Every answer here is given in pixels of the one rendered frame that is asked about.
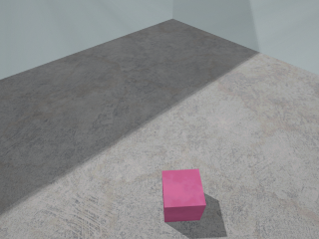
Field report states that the carton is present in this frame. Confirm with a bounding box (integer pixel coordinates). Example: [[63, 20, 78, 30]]
[[161, 168, 206, 222]]

